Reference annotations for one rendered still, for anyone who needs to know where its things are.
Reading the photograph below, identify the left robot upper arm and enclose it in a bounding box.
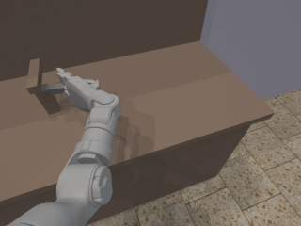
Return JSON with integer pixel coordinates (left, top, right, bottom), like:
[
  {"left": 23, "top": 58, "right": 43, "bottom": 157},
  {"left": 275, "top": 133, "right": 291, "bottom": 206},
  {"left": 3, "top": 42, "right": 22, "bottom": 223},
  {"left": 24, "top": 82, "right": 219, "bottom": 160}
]
[{"left": 6, "top": 163, "right": 113, "bottom": 226}]

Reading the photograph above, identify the robot left forearm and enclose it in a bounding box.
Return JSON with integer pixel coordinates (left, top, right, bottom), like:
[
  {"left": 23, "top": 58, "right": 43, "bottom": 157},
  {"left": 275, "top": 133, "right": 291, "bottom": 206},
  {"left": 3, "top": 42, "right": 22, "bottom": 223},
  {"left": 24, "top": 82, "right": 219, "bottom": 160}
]
[{"left": 56, "top": 89, "right": 121, "bottom": 196}]

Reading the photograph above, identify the robot left hand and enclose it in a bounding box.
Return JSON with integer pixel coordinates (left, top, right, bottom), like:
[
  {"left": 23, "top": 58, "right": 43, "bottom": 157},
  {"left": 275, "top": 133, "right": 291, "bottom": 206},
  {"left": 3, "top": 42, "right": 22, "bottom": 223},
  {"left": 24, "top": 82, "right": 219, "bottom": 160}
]
[{"left": 56, "top": 68, "right": 101, "bottom": 112}]

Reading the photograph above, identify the tap lever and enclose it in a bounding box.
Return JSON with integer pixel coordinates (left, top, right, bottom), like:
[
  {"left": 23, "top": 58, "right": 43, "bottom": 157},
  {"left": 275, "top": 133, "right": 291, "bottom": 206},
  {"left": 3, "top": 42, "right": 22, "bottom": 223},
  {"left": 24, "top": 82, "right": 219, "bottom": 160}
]
[{"left": 41, "top": 77, "right": 95, "bottom": 95}]

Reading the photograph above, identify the counter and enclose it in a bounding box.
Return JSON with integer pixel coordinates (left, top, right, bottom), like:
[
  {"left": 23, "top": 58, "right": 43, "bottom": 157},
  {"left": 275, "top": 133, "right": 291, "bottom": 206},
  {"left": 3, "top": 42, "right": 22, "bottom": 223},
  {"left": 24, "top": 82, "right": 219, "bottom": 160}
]
[{"left": 0, "top": 0, "right": 275, "bottom": 226}]

